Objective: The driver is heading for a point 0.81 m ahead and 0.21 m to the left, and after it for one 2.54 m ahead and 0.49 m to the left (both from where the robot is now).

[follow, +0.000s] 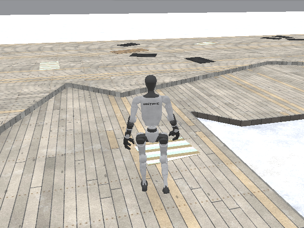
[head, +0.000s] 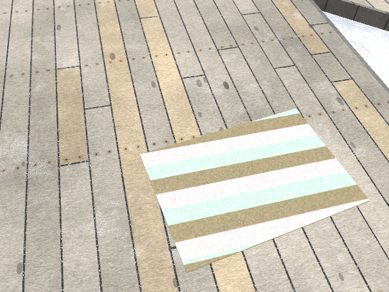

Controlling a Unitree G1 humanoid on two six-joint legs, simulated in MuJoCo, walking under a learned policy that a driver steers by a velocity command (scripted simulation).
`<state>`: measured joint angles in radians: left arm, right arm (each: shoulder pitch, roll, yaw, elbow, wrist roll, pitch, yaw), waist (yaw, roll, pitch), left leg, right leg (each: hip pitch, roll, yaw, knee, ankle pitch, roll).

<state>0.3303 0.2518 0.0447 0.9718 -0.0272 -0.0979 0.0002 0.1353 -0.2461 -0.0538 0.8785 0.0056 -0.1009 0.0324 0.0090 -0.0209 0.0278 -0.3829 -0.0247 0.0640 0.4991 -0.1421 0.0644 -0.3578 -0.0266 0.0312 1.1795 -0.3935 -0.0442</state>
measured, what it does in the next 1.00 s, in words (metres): walks ahead, turning left: right foot, then left foot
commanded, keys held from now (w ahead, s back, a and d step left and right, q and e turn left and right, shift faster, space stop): w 0.34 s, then w+q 0.66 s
